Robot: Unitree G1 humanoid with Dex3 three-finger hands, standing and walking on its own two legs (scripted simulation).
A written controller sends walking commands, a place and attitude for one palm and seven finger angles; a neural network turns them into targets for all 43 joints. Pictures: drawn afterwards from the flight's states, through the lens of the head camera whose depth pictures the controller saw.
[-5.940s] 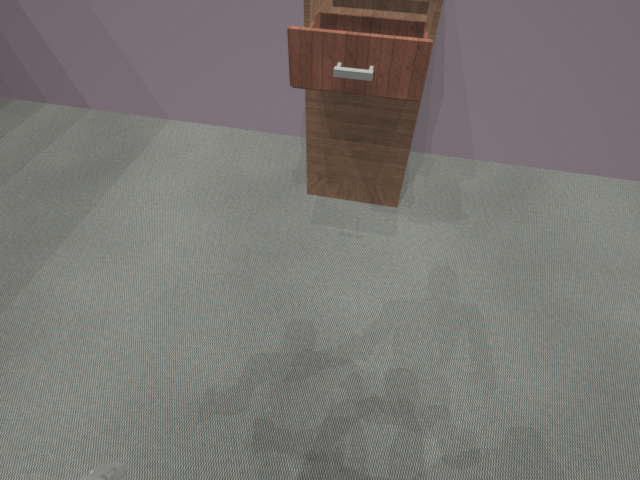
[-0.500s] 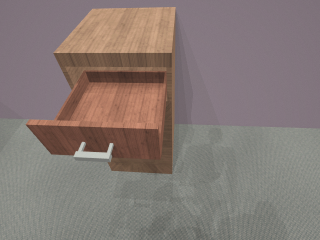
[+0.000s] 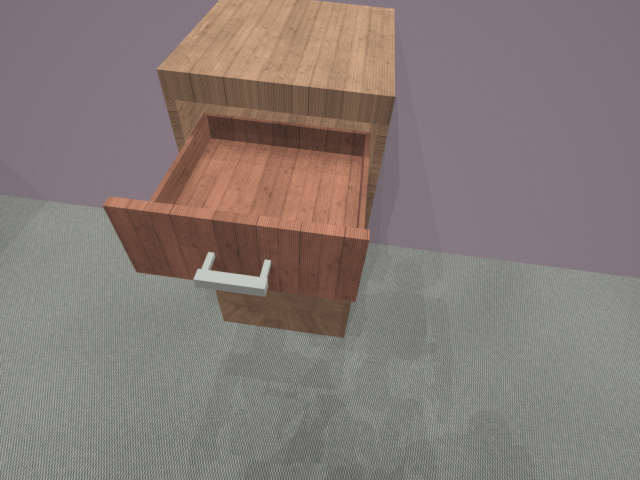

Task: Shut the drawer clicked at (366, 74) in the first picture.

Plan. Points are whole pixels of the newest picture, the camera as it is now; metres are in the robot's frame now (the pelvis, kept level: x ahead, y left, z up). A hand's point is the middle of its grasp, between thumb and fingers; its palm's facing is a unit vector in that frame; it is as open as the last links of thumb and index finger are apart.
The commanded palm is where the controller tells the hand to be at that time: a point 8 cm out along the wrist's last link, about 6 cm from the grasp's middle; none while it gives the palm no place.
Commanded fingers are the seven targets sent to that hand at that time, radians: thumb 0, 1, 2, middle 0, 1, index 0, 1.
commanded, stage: come to a stop and stand still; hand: left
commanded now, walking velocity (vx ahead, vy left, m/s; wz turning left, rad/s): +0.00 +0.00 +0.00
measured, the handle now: (235, 272) +0.39 +0.17 +0.00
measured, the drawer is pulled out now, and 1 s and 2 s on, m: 0.29 0.29 0.29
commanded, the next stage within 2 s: look again from close up in 0.34 s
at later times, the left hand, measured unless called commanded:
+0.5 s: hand out of the picture +0.00 +0.19 -0.17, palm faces +0.00 -0.98 -0.20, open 7.3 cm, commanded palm none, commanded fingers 0.00 0.90 0.90 -0.20 -0.30 -0.20 -0.30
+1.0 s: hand out of the picture +0.00 +0.19 -0.17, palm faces +0.01 -0.98 -0.20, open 7.3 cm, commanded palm none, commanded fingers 0.00 0.90 0.90 -0.20 -0.30 -0.20 -0.30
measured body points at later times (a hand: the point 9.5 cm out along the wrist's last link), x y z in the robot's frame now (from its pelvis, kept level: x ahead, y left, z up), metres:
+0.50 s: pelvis +0.00 +0.01 +0.00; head +0.02 +0.02 +0.45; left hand +0.00 +0.24 -0.16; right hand -0.02 -0.20 -0.16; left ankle -0.01 +0.13 -0.74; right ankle +0.01 -0.13 -0.74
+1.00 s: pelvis -0.01 +0.01 +0.00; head -0.01 +0.01 +0.45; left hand +0.00 +0.24 -0.16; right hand +0.00 -0.21 -0.15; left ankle -0.01 +0.13 -0.74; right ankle +0.01 -0.13 -0.74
